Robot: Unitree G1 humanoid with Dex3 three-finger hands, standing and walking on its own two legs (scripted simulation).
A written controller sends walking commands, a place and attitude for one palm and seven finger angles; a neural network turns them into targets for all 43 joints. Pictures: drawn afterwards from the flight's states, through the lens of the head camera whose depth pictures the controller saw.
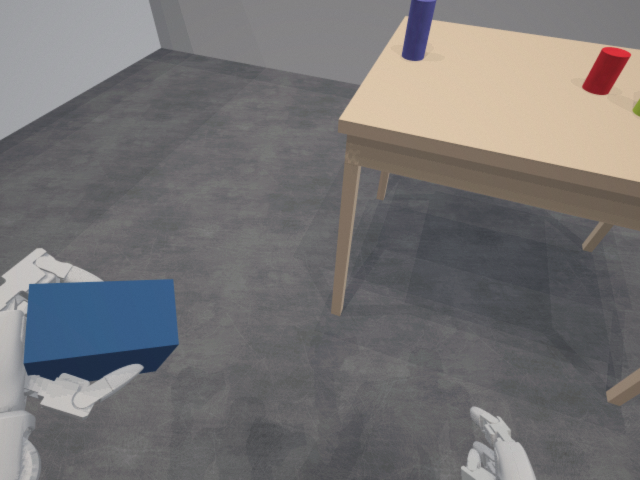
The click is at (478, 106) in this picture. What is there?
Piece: table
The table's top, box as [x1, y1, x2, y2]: [338, 16, 639, 197]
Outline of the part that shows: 338,121 338,132 639,197 639,117 632,111 632,108 639,98 639,50 432,20 424,58 419,61 410,61 404,59 401,56 408,16 405,16 340,116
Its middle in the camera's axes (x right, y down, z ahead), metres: +0.65 -0.38 +1.02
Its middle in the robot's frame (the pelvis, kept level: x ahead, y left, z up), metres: +1.06 -0.59 +0.02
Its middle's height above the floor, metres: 0.79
